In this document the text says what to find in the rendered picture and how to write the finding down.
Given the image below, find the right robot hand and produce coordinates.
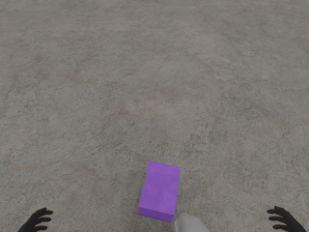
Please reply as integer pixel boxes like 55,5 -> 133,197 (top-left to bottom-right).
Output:
267,206 -> 306,232

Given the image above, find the robot right thigh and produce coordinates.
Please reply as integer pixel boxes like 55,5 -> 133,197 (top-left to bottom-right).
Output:
174,215 -> 210,232

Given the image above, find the carton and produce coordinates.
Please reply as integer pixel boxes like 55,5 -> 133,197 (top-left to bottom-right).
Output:
138,160 -> 181,222

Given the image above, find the left robot hand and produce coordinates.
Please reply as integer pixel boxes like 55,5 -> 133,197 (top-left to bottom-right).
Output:
17,207 -> 53,232

